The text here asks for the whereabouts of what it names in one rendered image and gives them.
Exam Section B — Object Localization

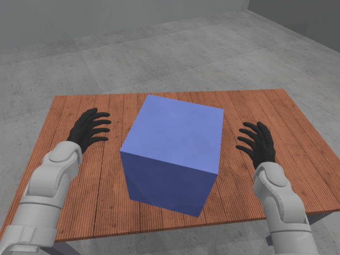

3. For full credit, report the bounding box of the right robot forearm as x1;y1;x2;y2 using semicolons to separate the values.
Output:
253;162;320;255

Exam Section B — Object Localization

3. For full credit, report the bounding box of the left robot forearm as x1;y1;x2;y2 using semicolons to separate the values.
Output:
0;141;82;255

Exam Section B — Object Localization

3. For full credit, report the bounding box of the carton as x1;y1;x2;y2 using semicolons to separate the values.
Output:
120;94;224;217

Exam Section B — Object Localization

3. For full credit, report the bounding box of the table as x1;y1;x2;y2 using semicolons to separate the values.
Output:
0;89;340;255

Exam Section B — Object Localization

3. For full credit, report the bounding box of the robot left hand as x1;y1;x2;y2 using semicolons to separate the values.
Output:
67;108;111;154

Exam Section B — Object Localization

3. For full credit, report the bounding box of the robot right hand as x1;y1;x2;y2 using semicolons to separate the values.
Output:
236;122;276;170

